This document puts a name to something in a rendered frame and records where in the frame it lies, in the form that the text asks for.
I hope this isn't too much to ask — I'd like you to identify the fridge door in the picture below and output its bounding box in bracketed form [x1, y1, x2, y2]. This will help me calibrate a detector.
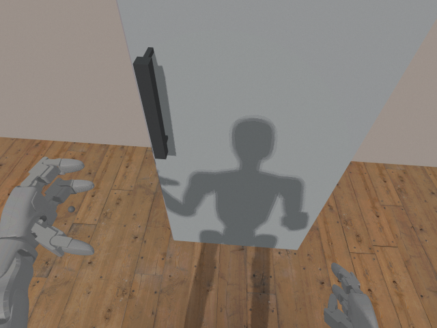
[117, 0, 437, 250]

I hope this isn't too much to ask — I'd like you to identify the handle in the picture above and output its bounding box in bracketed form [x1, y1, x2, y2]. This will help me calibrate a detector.
[133, 47, 168, 159]

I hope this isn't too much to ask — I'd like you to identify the robot left forearm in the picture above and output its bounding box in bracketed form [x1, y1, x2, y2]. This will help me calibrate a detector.
[0, 238, 38, 328]

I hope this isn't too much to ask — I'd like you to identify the robot right hand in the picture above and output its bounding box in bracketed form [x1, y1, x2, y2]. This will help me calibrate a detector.
[324, 263, 379, 328]

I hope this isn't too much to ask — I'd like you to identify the robot left hand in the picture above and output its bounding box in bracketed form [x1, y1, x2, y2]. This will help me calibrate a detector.
[0, 156, 94, 257]

